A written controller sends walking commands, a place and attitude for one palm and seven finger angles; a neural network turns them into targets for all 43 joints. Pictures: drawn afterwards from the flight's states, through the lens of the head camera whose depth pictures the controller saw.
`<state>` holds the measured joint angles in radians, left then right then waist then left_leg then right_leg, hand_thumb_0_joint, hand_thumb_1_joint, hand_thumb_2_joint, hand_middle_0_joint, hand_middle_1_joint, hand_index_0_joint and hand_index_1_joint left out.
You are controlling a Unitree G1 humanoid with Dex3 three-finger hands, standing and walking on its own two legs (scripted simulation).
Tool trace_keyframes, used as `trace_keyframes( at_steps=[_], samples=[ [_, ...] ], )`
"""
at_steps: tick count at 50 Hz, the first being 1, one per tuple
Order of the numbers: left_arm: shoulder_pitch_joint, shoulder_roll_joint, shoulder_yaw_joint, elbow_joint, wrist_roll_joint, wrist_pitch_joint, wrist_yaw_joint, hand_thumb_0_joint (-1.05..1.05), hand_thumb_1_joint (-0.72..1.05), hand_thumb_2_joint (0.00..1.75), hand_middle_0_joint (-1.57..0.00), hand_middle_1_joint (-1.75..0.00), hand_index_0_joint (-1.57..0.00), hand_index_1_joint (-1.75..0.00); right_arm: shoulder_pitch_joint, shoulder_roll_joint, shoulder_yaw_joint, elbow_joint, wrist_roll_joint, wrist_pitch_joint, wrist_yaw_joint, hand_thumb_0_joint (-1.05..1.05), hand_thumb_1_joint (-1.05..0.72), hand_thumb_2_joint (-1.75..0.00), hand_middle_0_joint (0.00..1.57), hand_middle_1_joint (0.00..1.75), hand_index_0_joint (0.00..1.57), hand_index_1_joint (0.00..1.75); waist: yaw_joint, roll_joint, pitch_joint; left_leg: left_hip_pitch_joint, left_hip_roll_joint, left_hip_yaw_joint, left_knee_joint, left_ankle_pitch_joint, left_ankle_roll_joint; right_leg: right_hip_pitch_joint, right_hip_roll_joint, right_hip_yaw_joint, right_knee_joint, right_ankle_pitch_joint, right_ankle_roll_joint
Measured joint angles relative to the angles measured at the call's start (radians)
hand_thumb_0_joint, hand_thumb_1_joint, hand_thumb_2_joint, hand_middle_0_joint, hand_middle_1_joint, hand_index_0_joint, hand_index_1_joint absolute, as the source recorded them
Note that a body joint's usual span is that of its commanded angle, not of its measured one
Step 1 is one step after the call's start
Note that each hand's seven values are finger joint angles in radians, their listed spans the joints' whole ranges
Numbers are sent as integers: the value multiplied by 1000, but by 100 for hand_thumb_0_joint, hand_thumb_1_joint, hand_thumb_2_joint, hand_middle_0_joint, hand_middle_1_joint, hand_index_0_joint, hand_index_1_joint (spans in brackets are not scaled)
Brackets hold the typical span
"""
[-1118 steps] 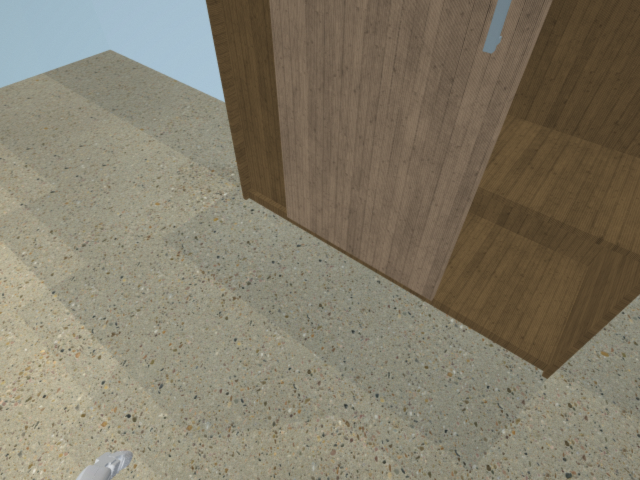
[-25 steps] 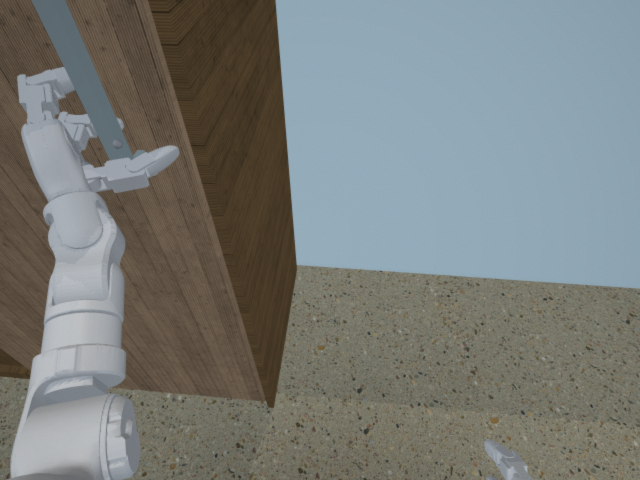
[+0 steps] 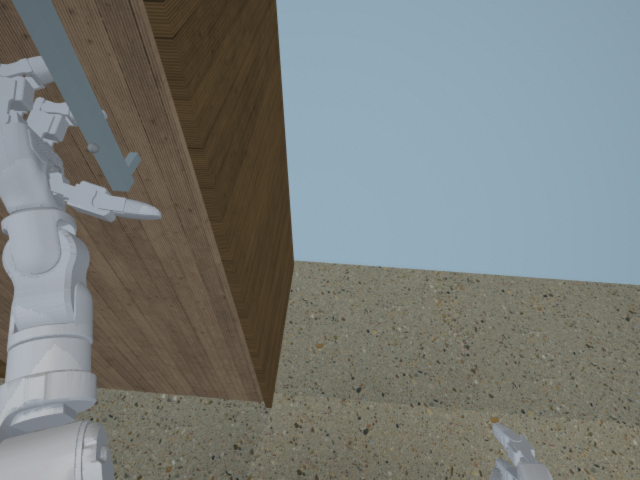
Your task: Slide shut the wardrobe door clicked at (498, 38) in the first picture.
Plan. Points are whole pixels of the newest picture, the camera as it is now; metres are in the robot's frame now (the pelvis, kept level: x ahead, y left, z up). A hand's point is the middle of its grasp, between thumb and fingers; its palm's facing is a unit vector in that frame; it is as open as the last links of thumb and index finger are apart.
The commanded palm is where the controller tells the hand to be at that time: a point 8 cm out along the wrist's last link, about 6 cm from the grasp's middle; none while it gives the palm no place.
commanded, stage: slip the hand off the handle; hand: left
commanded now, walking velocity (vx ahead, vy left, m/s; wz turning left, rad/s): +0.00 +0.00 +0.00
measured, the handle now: (89, 89) +0.40 +0.27 +0.28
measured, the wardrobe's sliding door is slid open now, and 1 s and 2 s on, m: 0.00 0.00 0.00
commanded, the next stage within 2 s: draw the hand back to the body in 1.14 s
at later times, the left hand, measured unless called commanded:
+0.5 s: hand (20, 158) +0.35 +0.34 +0.23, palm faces +0.53 -0.85 -0.06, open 14.7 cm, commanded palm +0.30 +0.37 +0.23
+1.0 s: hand out of the picture +0.26 +0.35 +0.23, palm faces +0.51 -0.86 -0.05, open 14.7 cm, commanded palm +0.21 +0.37 +0.23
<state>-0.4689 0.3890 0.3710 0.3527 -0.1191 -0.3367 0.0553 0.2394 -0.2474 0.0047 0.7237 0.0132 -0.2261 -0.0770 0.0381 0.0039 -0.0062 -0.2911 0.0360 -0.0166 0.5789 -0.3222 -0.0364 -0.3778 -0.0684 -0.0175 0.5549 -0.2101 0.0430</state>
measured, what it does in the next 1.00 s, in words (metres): stands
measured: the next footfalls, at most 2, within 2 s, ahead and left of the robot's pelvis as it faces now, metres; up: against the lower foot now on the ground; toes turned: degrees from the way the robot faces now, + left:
none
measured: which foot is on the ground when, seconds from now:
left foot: down 0.00-1.00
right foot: down 0.00-1.00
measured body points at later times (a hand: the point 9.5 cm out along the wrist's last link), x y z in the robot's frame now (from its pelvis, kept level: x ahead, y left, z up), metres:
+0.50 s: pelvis +0.01 +0.00 +0.00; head +0.03 +0.00 +0.45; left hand +0.32 +0.38 +0.23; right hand +0.15 -0.25 -0.10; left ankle -0.01 +0.14 -0.73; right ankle +0.05 -0.15 -0.73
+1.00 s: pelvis +0.01 +0.00 +0.00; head +0.01 -0.01 +0.45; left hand +0.23 +0.39 +0.24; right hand +0.20 -0.23 -0.08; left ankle -0.01 +0.14 -0.73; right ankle +0.05 -0.15 -0.73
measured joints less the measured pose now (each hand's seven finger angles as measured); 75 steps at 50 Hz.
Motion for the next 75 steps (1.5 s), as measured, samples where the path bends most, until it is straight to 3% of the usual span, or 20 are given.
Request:
trace_keyframes(
  at_steps=[7,15,24,29,35,42,49,54,64,66,70,75],
  samples=[
    [29,2,33,-74,-53,91,-77,-1,-56,19,-57,-135,-24,-114,-15,30,24,-40,1,36,-3,2,-91,-90,20,30,20,30,15,3,-24,11,-4,6,-14,-12,6,8,-5,4,-10,-12,8],
    [82,22,125,-78,-53,177,-68,-1,-56,19,-48,-127,-25,-115,-4,31,27,-65,1,74,0,1,-91,-90,20,30,20,30,15,15,-38,14,0,13,-14,-19,4,2,0,11,-1,-22,6],
    [44,97,207,36,-32,103,-123,-1,-56,19,-30,-118,-25,-115,35,-2,13,-31,-2,78,-25,2,-91,-90,20,30,20,30,12,0,-23,-15,14,-10,22,-31,-7,-12,11,-11,22,-32,-6],
    [44,123,208,49,-71,81,-198,-1,-56,19,-27,-117,-25,-115,48,-24,2,-25,2,80,-36,2,-91,-90,20,30,20,30,-4,6,-24,-19,17,-10,30,-35,-9,-16,15,-11,26,-33,-8],
    [141,116,259,3,-148,107,-247,-1,-56,19,-26,-116,-25,-115,56,-28,0,-50,7,86,-29,2,-91,-90,20,30,20,30,-16,16,-41,7,18,14,15,-37,-7,-11,18,12,33,-38,-6],
    [265,87,313,-122,-160,142,-219,-1,-56,19,-26,-116,-25,-115,50,-15,7,-72,-1,83,-18,2,-91,-90,20,30,20,30,17,12,-37,23,16,12,17,-39,-8,4,15,10,43,-47,-6],
    [312,59,279,-236,-181,148,-250,-1,-56,19,-25,-116,-25,-115,5,-6,23,-66,-2,61,-41,2,-91,-90,20,30,20,30,57,10,-28,34,10,-17,39,-45,-7,37,7,-17,45,-52,-5],
    [342,55,252,-286,-207,195,-274,-1,-56,19,-25,-116,-25,-115,-28,2,36,-80,0,39,-53,2,-91,-90,20,30,20,30,63,15,-28,49,5,-23,41,-44,-5,58,1,-23,42,-52,-3],
    [435,37,259,-404,-230,235,-247,-1,-56,19,-25,-116,-26,-115,-25,15,57,-92,-9,10,-43,2,-91,-90,20,30,20,30,74,14,-32,72,2,-25,41,-46,-3,83,-2,-24,41,-54,0],
    [426,52,261,-376,-227,281,-275,-1,-56,19,-25,-116,-25,-115,-19,11,64,-84,4,14,-52,2,-91,-90,20,30,20,30,78,16,-27,76,2,-30,39,-44,-3,92,-2,-30,33,-50,0],
    [403,79,227,-337,-219,428,-336,-1,-56,19,-25,-116,-25,-115,-3,-4,70,-79,25,16,-73,2,-90,-90,20,30,20,30,81,29,-13,88,1,-38,31,-36,-1,114,-2,-39,12,-39,0],
    [422,89,176,-377,-227,548,-424,-2,-56,19,-25,-116,-25,-115,3,-20,78,-85,38,-4,-77,2,-91,-90,20,30,20,30,61,45,-11,117,3,-32,14,-33,3,143,0,-34,-11,-29,2]
  ],
)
